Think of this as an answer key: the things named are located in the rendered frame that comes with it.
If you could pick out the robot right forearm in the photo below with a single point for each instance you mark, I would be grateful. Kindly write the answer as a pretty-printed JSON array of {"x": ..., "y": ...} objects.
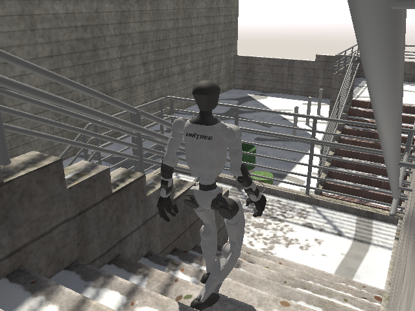
[{"x": 248, "y": 184}]

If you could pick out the right robot upper arm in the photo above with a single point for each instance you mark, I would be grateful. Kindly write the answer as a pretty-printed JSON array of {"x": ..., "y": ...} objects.
[{"x": 232, "y": 134}]

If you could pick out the right robot hand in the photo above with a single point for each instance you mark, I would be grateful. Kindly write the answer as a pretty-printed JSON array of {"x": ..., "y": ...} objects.
[{"x": 259, "y": 205}]

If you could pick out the robot left foot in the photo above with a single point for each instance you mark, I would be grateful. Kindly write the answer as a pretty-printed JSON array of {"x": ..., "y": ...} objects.
[{"x": 204, "y": 278}]

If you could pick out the right robot shin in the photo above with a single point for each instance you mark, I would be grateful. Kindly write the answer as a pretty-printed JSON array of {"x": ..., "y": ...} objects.
[{"x": 221, "y": 269}]

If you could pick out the robot left forearm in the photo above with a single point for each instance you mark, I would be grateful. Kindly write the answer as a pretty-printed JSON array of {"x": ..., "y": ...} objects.
[{"x": 166, "y": 180}]

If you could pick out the left robot upper arm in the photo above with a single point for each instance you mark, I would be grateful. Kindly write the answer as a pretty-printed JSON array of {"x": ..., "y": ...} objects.
[{"x": 170, "y": 158}]

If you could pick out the left robot hand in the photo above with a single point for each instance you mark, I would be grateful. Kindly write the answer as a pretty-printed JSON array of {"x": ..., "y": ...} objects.
[{"x": 169, "y": 205}]

